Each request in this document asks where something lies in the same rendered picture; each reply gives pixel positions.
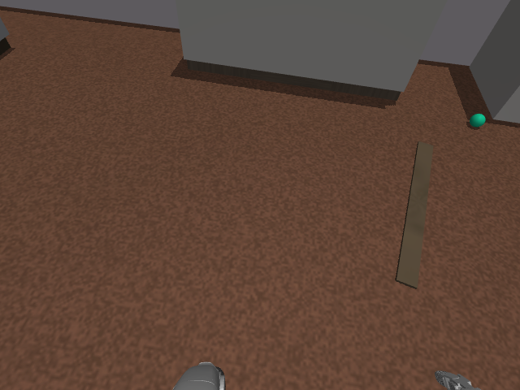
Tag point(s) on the right robot hand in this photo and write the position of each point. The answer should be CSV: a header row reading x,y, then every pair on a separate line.
x,y
453,382

